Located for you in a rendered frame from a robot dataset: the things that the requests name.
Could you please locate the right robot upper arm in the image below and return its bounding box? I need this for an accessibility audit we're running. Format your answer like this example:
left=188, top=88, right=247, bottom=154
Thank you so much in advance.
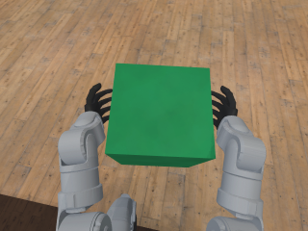
left=206, top=216, right=259, bottom=231

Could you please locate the right robot hand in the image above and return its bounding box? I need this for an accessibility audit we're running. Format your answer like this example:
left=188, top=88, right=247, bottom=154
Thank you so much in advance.
left=211, top=86, right=238, bottom=129

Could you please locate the left robot hand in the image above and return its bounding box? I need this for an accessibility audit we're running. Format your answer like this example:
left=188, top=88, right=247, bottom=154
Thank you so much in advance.
left=84, top=83, right=113, bottom=124

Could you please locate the robot left thigh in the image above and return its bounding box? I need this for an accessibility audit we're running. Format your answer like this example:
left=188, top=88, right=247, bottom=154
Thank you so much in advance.
left=107, top=197, right=137, bottom=231

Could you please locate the carton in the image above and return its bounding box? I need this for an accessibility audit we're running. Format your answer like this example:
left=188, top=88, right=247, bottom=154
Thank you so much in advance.
left=105, top=63, right=216, bottom=167

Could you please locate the robot left forearm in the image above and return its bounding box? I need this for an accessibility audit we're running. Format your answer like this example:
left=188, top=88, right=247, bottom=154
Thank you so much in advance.
left=56, top=111, right=106, bottom=231

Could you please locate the robot right forearm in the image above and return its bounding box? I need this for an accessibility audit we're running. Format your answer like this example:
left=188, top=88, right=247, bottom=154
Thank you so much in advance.
left=216, top=115, right=267, bottom=231

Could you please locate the left robot upper arm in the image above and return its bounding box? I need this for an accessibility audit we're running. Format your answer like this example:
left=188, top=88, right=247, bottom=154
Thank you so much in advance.
left=58, top=211, right=113, bottom=231

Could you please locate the left robot shin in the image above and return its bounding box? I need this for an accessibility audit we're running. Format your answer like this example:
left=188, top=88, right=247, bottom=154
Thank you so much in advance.
left=121, top=193, right=134, bottom=231

